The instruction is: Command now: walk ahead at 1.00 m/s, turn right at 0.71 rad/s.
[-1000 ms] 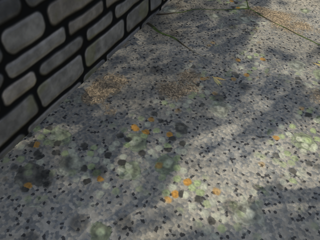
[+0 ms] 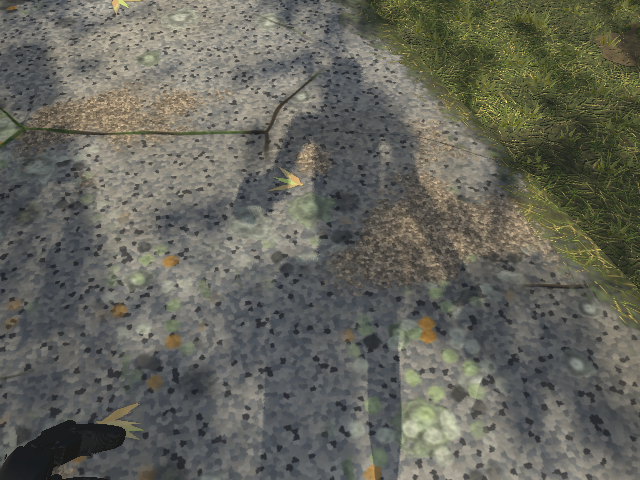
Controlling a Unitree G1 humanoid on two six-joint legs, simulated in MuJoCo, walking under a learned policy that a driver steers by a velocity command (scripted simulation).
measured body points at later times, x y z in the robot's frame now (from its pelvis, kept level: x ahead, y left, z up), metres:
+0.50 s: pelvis +0.49 -0.03 -0.01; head +0.52 -0.02 +0.44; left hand +0.46 +0.25 -0.14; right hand +0.66 -0.27 -0.11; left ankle +0.72 +0.09 -0.67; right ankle +0.30 -0.06 -0.73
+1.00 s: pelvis +0.98 +0.01 -0.01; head +1.01 +0.03 +0.43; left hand +1.16 +0.31 -0.05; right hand +1.08 -0.28 -0.13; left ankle +0.76 +0.03 -0.73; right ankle +1.20 -0.06 -0.73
